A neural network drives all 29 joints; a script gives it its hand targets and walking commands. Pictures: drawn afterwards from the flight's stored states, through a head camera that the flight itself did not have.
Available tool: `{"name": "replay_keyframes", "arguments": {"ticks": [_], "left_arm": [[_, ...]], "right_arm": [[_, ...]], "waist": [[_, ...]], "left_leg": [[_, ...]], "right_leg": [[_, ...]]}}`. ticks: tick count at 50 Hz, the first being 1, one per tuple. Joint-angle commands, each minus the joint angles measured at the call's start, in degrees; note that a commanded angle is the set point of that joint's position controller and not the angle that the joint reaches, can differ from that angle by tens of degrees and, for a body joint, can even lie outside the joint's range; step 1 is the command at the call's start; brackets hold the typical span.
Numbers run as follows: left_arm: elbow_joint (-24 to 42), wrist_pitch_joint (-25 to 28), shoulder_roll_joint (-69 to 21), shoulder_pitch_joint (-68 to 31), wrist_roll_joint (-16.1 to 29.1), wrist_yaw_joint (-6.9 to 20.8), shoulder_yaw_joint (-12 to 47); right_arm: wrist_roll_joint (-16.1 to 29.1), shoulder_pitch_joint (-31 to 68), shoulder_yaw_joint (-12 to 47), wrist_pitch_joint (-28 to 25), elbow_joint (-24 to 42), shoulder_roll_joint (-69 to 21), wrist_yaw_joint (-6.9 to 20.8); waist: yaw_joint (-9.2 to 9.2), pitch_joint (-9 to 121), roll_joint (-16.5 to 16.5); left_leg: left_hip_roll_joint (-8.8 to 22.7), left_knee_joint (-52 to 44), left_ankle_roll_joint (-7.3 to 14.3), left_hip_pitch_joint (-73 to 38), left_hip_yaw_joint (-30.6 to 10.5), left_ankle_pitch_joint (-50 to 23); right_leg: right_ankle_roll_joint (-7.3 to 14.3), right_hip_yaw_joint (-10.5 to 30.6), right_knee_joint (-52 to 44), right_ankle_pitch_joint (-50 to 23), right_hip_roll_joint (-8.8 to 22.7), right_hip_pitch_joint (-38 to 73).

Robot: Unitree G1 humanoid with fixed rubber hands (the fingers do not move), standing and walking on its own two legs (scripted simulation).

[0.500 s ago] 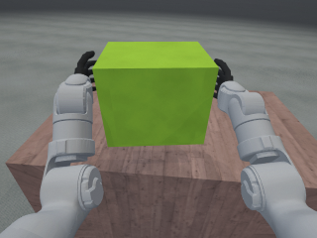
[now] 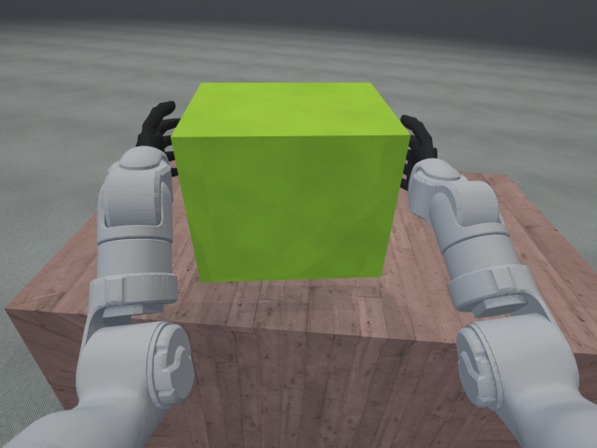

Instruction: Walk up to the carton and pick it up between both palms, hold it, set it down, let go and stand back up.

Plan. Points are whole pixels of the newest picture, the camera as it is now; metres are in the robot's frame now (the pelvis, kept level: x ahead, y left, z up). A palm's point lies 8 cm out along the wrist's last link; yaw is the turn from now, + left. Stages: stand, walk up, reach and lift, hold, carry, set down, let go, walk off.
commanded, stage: hold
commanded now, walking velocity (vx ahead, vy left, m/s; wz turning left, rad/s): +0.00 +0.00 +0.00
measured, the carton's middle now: (289, 178) +0.40 -0.02 +0.24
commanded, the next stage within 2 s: set down in 0.14 s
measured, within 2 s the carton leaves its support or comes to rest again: neither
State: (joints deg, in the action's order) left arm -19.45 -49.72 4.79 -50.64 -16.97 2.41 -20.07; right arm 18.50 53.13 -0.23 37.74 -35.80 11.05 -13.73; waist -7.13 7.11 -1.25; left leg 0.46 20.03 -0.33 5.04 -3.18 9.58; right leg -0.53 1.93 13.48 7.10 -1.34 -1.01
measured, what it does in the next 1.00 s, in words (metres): stands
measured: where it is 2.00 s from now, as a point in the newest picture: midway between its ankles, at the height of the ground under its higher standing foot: outside the picture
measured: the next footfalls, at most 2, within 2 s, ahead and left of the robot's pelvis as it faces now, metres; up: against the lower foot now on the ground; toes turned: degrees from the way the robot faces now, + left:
none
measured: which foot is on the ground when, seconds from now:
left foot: down 0.00-1.00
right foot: down 0.00-1.00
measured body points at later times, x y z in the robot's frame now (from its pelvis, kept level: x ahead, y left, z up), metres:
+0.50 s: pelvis +0.01 +0.00 +0.00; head -0.07 +0.02 +0.44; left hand +0.43 +0.16 +0.33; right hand +0.40 -0.18 +0.29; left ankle +0.02 +0.12 -0.75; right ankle +0.01 -0.13 -0.75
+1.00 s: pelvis +0.01 +0.01 +0.00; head -0.05 +0.03 +0.45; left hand +0.43 +0.14 +0.27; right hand +0.39 -0.19 +0.23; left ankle +0.02 +0.12 -0.75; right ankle +0.01 -0.12 -0.75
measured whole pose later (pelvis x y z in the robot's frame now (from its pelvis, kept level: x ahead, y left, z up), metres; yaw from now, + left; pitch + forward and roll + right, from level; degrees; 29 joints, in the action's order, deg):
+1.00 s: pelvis +0.01 +0.01 +0.00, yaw -1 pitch -8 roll -1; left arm -28.5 -33.9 3.6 -54.2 -19.0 1.8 -20.7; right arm 7.5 48.0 -10.7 14.5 -40.7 5.0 -9.5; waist -6.8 0.4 -1.6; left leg -0.6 18.9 1.1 0.8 -0.7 10.2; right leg -1.1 -2.0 15.1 8.6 0.8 1.5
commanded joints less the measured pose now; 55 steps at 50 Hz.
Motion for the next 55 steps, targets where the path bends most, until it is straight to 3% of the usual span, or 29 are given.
{"name": "replay_keyframes", "arguments": {"ticks": [1, 4, 7, 8, 9, 10, 11, 13, 14, 18, 21, 22, 23, 24, 26, 29, 30, 33, 35, 36, 37, 38, 39, 41, 45, 48, 51, 52, 55], "left_arm": [[7.2, 4.9, -34.6, -41.4, 13.9, 10.3, 22.7], [7.3, 4.9, -35.3, -41.7, 13.9, 10.2, 23.7], [4.6, 5.2, -32.7, -41.7, 12.5, 10.2, 19.7], [1.7, 6.8, -30.2, -45.1, 13.2, 9.6, 19.0], [0.9, 8.1, -32.3, -48.5, 14.5, 9.3, 20.2], [-1.6, 8.5, -31.4, -48.2, 12.9, 8.9, 19.3], [-2.3, 9.9, -31.9, -49.6, 14.9, 9.1, 20.2], [-2.9, 12.7, -32.5, -52.4, 15.1, 8.1, 20.0], [-8.9, 13.8, -29.7, -51.9, 13.8, 8.4, 17.3], [-17.3, 17.8, -25.0, -49.2, 10.0, 10.6, 10.7], [-20.8, 19.0, -25.2, -44.5, 7.6, 12.7, 9.1], [-19.7, 19.3, -25.1, -43.5, 7.1, 13.0, 9.7], [-21.1, 19.4, -24.6, -41.0, 6.8, 14.1, 9.4], [-22.2, 18.6, -24.2, -38.6, 4.8, 14.6, 8.7], [-17.7, 17.9, -25.6, -36.5, 4.7, 16.0, 10.9], [-12.7, 17.1, -28.0, -34.0, 5.5, 15.9, 14.9], [-3.3, 17.6, -30.4, -34.8, 7.4, 14.8, 19.1], [9.7, 18.4, -34.2, -36.1, 11.4, 11.2, 27.0], [11.9, 17.4, -34.7, -33.8, 10.7, 9.3, 27.8], [15.5, 17.3, -34.3, -34.9, 10.7, 8.4, 28.3], [15.7, 16.8, -34.1, -35.5, 11.6, 7.8, 29.6], [12.1, 17.0, -33.2, -36.4, 9.6, 8.1, 28.2], [10.3, 16.6, -32.9, -36.8, 9.7, 8.1, 28.2], [7.9, 16.9, -32.0, -38.1, 9.7, 8.3, 27.3], [2.3, 18.6, -32.7, -38.8, 9.2, 9.1, 24.7], [-8.9, 19.8, -27.9, -36.0, 6.2, 10.2, 15.7], [-14.6, 19.9, -26.1, -35.0, 3.1, 11.5, 11.1], [-16.9, 20.2, -24.7, -35.0, 2.0, 11.8, 9.0], [-21.0, 21.2, -24.5, -35.6, 1.9, 12.4, 8.2]], "right_arm": [[8.3, 50.7, 10.7, -5.3, 20.4, -33.7, 9.1], [7.7, 49.7, 10.1, -5.5, 18.4, -33.2, 9.6], [7.0, 49.6, 9.6, -5.5, 16.7, -34.0, 10.0], [7.1, 57.0, 9.4, -6.5, 13.5, -33.4, 10.5], [5.8, 60.2, 8.2, -8.2, 14.9, -34.3, 10.9], [5.4, 61.1, 8.8, -8.6, 13.3, -35.1, 11.2], [3.0, 60.0, 6.7, -9.5, 12.2, -35.8, 11.0], [2.8, 63.2, 7.3, -12.9, 12.1, -37.7, 12.0], [-1.3, 61.5, 3.2, -13.4, 6.1, -37.6, 12.0], [-6.4, 56.9, -1.1, -17.7, -0.7, -36.3, 11.5], [-8.5, 54.6, -2.7, -21.2, 1.0, -33.4, 10.2], [-7.5, 53.3, -0.3, -21.6, 1.3, -34.6, 9.6], [-7.9, 51.4, -1.0, -22.1, 1.1, -32.1, 9.1], [-6.9, 49.6, 0.2, -21.9, 0.2, -31.1, 8.7], [-5.3, 47.7, 1.8, -22.9, 4.1, -30.0, 7.8], [-4.2, 47.2, 4.9, -24.1, 9.7, -29.5, 7.0], [-2.1, 47.9, 7.4, -26.1, 15.1, -30.6, 7.2], [0.1, 47.3, 10.0, -29.3, 21.0, -30.1, 8.1], [0.5, 46.6, 10.5, -29.6, 22.3, -29.0, 8.8], [1.9, 46.0, 13.5, -29.6, 24.6, -30.1, 9.1], [1.2, 46.5, 12.7, -29.3, 24.8, -29.3, 9.4], [-0.5, 46.1, 13.1, -28.2, 22.0, -30.6, 9.5], [-0.9, 48.7, 13.7, -28.2, 25.5, -30.6, 9.6], [-3.4, 48.5, 12.8, -27.6, 23.0, -32.1, 9.8], [-6.1, 49.3, 9.5, -28.9, 19.8, -34.2, 10.8], [-9.3, 48.5, 5.6, -28.5, 12.4, -34.7, 11.7], [-13.0, 46.2, -0.8, -28.7, 6.0, -32.7, 12.6], [-14.2, 45.4, -2.0, -28.8, 4.1, -32.6, 12.9], [-17.2, 44.5, -5.6, -30.0, 2.0, -31.2, 12.9]], "waist": [[-1.23, 20.7, 5.6], [-1.76, 20.2, 6.9], [-0.43, 18.4, 3.5], [2.58, 18.1, 3.4], [1.77, 20.5, 3.8], [3.25, 18.1, 2.3], [1.52, 17.9, 1.6], [3.54, 23.3, 1.9], [2.25, 18.6, 0.8], [0.82, 14.2, -3.7], [-0.97, 12.4, -3.5], [-1.15, 14.7, -4.5], [-2.43, 13.7, -3.7], [-2.05, 12.2, -2.2], [-2.56, 14.0, 0.6], [-3.57, 14.0, 3.3], [-3.26, 19.4, 5.5], [-3.9, 26.7, 10.5], [-3.41, 25.0, 12.0], [-1.51, 28.5, 10.6], [-2.82, 26.9, 9.5], [-0.89, 23.6, 8.1], [-0.47, 24.4, 5.7], [-0.44, 20.6, 2.8], [0.78, 18.9, 1.1], [3.22, 15.6, -3.3], [1.86, 9.0, -2.5], [2.8, 8.5, -3.1], [0.99, 6.9, -3.0]], "left_leg": [[-2.9, -1.4, -2.4, -3.8, 2.8, -11.3], [-2.7, -2.0, -2.7, -4.4, 2.9, -9.3], [-2.8, -2.9, -1.0, -2.3, 3.0, -6.6], [-3.8, -4.0, -0.6, -3.1, 4.0, -2.5], [-3.3, -3.9, -0.7, -1.8, 3.7, -1.6], [-3.7, -4.6, 0.0, -2.0, 4.0, 0.6], [-3.2, -4.9, 0.2, -1.1, 3.8, 2.2], [-2.9, -4.0, -0.1, -2.6, 3.6, -0.9], [-3.2, -5.0, 0.7, -1.4, 4.2, 3.1], [-3.3, -5.4, 1.9, -2.3, 4.7, 1.8], [-3.3, -4.8, 1.4, -3.5, 5.2, -1.8], [-3.7, -3.9, 1.1, -4.8, 5.6, -5.1], [-3.6, -4.0, 0.9, -4.2, 5.3, -6.0], [-3.5, -3.6, 0.7, -4.7, 5.4, -8.1], [-3.5, -2.6, -0.3, -6.4, 5.6, -14.2], [-3.8, -0.8, -1.9, -9.2, 5.3, -21.5], [-3.0, 2.3, -3.6, -13.1, 4.3, -30.5], [-1.9, 7.0, -6.7, -23.5, 2.5, -45.9], [-1.7, 7.5, -7.3, -24.5, 1.5, -46.2], [-2.1, 7.4, -6.7, -25.1, 1.9, -47.3], [-1.9, 7.2, -6.7, -24.5, 1.7, -44.7], [-2.7, 4.7, -5.3, -22.6, 2.9, -38.1], [-3.1, 4.0, -4.4, -20.2, 2.9, -35.0], [-3.3, 2.0, -3.3, -14.4, 3.4, -26.7], [-2.8, -0.5, -2.0, -10.5, 4.0, -17.2], [-3.0, -4.0, 0.8, -5.1, 5.4, -5.1], [-2.7, -7.2, 0.8, -2.4, 6.2, 0.7], [-2.5, -7.8, 1.7, -2.3, 6.4, 1.6], [-2.8, -8.0, 0.7, -2.0, 7.5, 2.2]], "right_leg": [[0.4, -1.4, 0.3, -8.6, -3.3, 5.1], [0.7, -1.7, 0.0, -7.6, -3.2, 4.1], [0.1, -1.8, -0.1, -5.7, -2.9, 4.9], [-0.8, -3.7, 0.9, -0.6, -2.5, 3.8], [-0.8, -3.7, 1.6, -0.4, -2.4, 3.6], [-1.0, -4.2, 0.9, 2.2, -2.5, 2.3], [-0.9, -4.0, 0.7, 2.7, -2.1, 1.6], [-0.9, -4.7, 1.5, 1.6, -2.3, 1.6], [-1.0, -4.2, -0.2, 5.1, -1.7, 0.7], [-2.0, -4.1, -1.0, 3.2, -0.6, 2.1], [-1.9, -4.2, -0.8, -2.8, -0.6, 5.9], [-2.7, -4.0, 0.2, -10.1, -0.5, 8.7], [-2.6, -3.9, 0.6, -12.9, -0.7, 10.3], [-2.4, -4.3, 1.2, -14.6, -0.8, 10.4], [-2.3, -4.3, 2.4, -22.6, -0.6, 12.7], [-1.8, -5.4, 2.7, -26.1, -1.4, 13.7], [-1.9, -6.5, 3.9, -26.8, -2.3, 12.5], [-1.4, -8.8, 3.6, -23.9, -3.5, 7.3], [-1.5, -9.2, 2.8, -19.3, -3.5, 4.8], [-1.5, -9.0, 3.7, -23.3, -3.3, 8.0], [-1.6, -9.3, 3.5, -20.6, -3.3, 6.7], [-1.4, -8.6, 2.5, -20.3, -2.4, 7.3], [-1.5, -8.2, 2.8, -22.0, -2.2, 9.3], [-2.1, -7.3, 3.2, -21.4, -1.3, 10.7], [-2.3, -7.0, 2.8, -17.1, -0.5, 9.3], [-3.0, -5.7, 1.7, -10.3, 0.9, 9.7], [-2.5, -6.5, 0.0, 0.8, 0.7, 6.7], [-2.1, -6.4, -0.7, 3.5, 0.7, 6.7], [-1.9, -7.4, -1.2, 5.0, -0.2, 5.2]]}}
